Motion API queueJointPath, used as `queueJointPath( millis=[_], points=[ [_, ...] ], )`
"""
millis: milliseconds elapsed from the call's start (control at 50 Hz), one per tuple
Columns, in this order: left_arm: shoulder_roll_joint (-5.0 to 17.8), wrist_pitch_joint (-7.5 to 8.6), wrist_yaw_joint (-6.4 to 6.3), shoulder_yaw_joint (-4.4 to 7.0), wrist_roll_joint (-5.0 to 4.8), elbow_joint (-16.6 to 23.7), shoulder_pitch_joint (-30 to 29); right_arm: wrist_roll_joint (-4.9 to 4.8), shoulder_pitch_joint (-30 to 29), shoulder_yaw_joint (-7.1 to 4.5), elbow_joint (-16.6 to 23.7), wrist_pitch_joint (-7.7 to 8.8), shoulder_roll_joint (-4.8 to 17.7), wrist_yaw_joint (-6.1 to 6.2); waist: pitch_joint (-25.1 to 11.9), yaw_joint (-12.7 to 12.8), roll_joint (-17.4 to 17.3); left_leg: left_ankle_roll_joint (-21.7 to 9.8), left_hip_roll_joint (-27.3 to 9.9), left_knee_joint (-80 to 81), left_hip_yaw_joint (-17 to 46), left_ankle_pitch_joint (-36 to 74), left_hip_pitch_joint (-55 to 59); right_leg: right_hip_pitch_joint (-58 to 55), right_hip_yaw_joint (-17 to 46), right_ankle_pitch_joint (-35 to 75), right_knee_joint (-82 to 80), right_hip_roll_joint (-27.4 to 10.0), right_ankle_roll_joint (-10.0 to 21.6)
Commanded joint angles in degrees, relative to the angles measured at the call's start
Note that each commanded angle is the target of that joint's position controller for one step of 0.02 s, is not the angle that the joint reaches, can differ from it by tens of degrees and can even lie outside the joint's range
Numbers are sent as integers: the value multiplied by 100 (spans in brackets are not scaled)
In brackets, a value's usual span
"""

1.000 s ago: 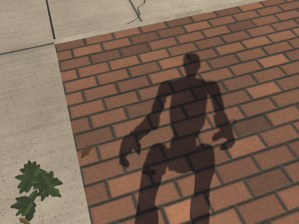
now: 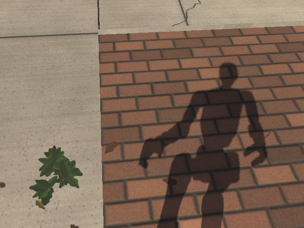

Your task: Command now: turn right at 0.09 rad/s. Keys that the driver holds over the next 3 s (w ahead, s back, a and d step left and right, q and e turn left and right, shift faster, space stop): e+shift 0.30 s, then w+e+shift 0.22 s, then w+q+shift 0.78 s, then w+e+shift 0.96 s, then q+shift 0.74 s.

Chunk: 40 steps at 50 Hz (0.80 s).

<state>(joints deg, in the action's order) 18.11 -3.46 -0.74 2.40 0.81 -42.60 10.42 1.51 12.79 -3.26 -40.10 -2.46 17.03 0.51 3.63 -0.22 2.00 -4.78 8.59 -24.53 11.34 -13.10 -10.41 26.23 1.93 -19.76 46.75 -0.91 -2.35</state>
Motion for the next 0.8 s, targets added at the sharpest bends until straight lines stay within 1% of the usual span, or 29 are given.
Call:
queueJointPath(
  millis=[20, 60, 100, 120, 140, 160, 180, 200, 220, 260, 300, 320, 340, 360, 400, 440, 460, 480, 500, 520, 540, 560, 580, 600, 640, 680, 720, 740, 800],
  points=[
    [312, 60, 38, 16, -59, 265, -176, 103, 176, -1, 127, 85, 532, 50, -495, -216, -934, -578, -1640, 437, 601, 2280, -37, -940, -167, -53, -643, 93, 182],
    [509, 80, 66, 77, -79, 272, -111, 64, 112, -81, 51, 60, 867, 108, -296, -122, -874, -596, -1781, 125, 604, 2512, 45, -969, -218, -206, -1024, 270, 326],
    [487, 184, 78, 67, -41, 249, 96, -49, 53, -117, 0, 54, 979, 176, -252, 80, -613, -365, -1722, -315, 468, 2351, 40, -1338, -25, 611, -2128, 267, 490],
    [701, 259, 73, 111, 22, 255, 189, -41, 57, -114, 49, 86, 923, 204, -351, 73, -210, -141, -1411, -829, 263, 1653, -143, -1620, 817, 1292, -2482, -115, 651],
    [1363, 316, 88, 274, 25, 294, 302, -20, 61, -90, 270, 98, 753, 201, -402, -92, 795, 198, -478, -1865, -504, 124, -985, -2033, 2516, 3094, -2597, -1218, 1204],
    [1330, 302, 162, 331, -34, 108, 825, -9, -256, -53, 378, 68, 683, 238, -429, 230, 1225, 366, 17, -2688, -876, -2271, -1749, -2222, 3581, 4084, -2884, -1899, 1967],
    [1150, 300, 190, 326, -70, 29, 983, 41, -259, -37, 348, 74, 665, 216, -418, 179, 685, 404, -187, -3394, -556, -2279, -1957, -2271, 3474, 3524, -2904, -1732, 2069],
    [1019, 268, 168, 342, -96, 69, 709, 14, -313, -30, 279, 75, 589, 174, -293, 79, 389, 458, -359, -3610, -477, -1849, -2009, -2076, 2947, 2890, -2861, -1344, 1878],
    [917, 217, 132, 340, -88, 157, 395, -29, -387, -30, 280, 71, 561, 137, -215, -14, 335, 521, -492, -3512, -486, -1466, -2026, -1899, 2545, 2504, -2877, -981, 1606],
    [828, 151, 98, 361, -87, 237, 268, -13, -443, -4, 293, 62, 512, 67, -430, -5, 438, 669, -501, -3235, -628, -1100, -1923, -1929, 2219, 2393, -2833, -533, 1383],
    [864, 111, 108, 422, -93, 233, 482, -25, -567, 34, 348, 55, 429, 36, -591, 120, 413, 762, -448, -2877, -682, -1043, -1946, -2063, 2322, 2244, -2772, -435, 1384],
    [922, 99, 118, 469, -92, 203, 679, 14, -600, 52, 376, 78, 450, 2, -830, 214, 383, 776, -464, -2640, -680, -1095, -1867, -2121, 2534, 777, -2959, -382, 1453],
    [982, 92, 143, 503, -51, 218, 721, 39, -707, 59, 404, 104, 476, -35, -812, 290, 517, 766, -471, -2408, -671, -1159, -1857, -2040, 2830, -789, -3201, -371, 1519],
    [1036, 93, 173, 527, -6, 246, 690, 55, -818, 55, 436, 138, 525, -62, -689, 334, 701, 764, -442, -2196, -687, -1252, -1858, -1892, 3125, -1668, -3380, -403, 1562],
    [1063, 122, 217, 553, 42, 302, 562, 18, -974, 63, 467, 241, 560, -70, -466, 335, 742, 755, -409, -1774, -661, -1267, -1628, -1507, 3378, -1967, -3404, -385, 1542],
    [1056, 162, 252, 565, 43, 423, 169, -69, -807, 89, 422, 369, 526, -41, -402, 128, 598, 685, -351, -1116, -649, -1076, -804, -806, 3309, -1586, -3231, -209, 1348],
    [1034, 167, 266, 561, 53, 551, -238, -146, -425, 87, 313, 419, 515, 2, -382, -166, 551, 609, -334, -523, -688, -897, 54, -172, 3154, -1407, -3107, -23, 1163],
    [960, 171, 253, 547, 64, 672, -658, -193, 237, 51, 117, 464, 563, 89, -319, -628, 375, 521, -406, 333, -819, -288, 1166, 622, 2864, -1449, -2740, 286, 883],
    [689, 236, 216, 483, 32, 771, -790, -156, 926, -63, -63, 515, 984, 205, -396, -915, -172, 428, -928, 752, -567, -543, 2421, 1698, 2160, -1661, -1822, 779, 461],
    [29, 328, 194, 286, -110, 872, -397, -47, 859, -169, 65, 553, 1548, 265, -747, -677, -1569, 109, -2776, 1423, 1714, -2652, 2566, 2164, 1112, -1546, 176, 1257, 390],
    [276, 393, 214, 249, -17, 995, -565, 156, 350, -222, 135, 559, 1694, 236, -475, -386, -1088, -317, -3279, 1730, 3080, -3556, 1530, 2450, 994, -563, 1053, 732, 395],
    [423, 439, 253, 256, 21, 965, -579, 168, 166, -130, 137, 598, 1235, 147, -218, -194, -584, -462, -3140, 1629, 2860, -3452, 1015, 2332, 1035, -40, 1390, 386, 434],
    [427, 482, 325, 241, 97, 818, -404, 103, 161, -41, 81, 660, 903, 53, -97, -100, -398, -400, -2728, 1537, 2236, -2992, 853, 2229, 1045, 293, 1428, 349, 425],
    [446, 503, 393, 238, 170, 717, -232, 62, 293, -17, 28, 722, 827, 4, -169, -85, -541, -336, -2353, 1520, 1692, -2541, 813, 2030, 948, 468, 1438, 399, 387],
    [481, 504, 464, 213, 273, 734, -360, -7, 734, -19, -203, 803, 852, -48, -41, -176, -840, -464, -1989, 1648, 1267, -2182, 681, 1975, 701, 716, 1322, 372, 348],
    [492, 503, 475, 137, 314, 921, -876, -92, 1021, -29, -336, 814, 798, -113, 119, -293, -907, -658, -1878, 1837, 1225, -1827, 618, 1977, 89, 935, 747, 34, 204],
    [304, 547, 506, 7, 216, 1107, -1457, -55, 1247, -47, -404, 783, 748, -110, 231, -508, -931, -699, -1771, 1866, 1074, -1206, 356, 1493, -139, 938, -121, 36, 45],
    [206, 573, 527, -47, 164, 1184, -1644, -33, 1306, -82, -445, 766, 823, -98, 242, -564, -1001, -702, -1746, 1850, 1006, -940, 236, 1164, -221, 858, -521, 104, 14],
    [204, 637, 484, -82, 90, 1280, -1728, -58, 1369, -188, -588, 698, 1027, -96, 220, -491, -1166, -714, -1800, 1687, 976, -366, -150, -45, -388, 533, -1410, 311, 91]
  ],
)
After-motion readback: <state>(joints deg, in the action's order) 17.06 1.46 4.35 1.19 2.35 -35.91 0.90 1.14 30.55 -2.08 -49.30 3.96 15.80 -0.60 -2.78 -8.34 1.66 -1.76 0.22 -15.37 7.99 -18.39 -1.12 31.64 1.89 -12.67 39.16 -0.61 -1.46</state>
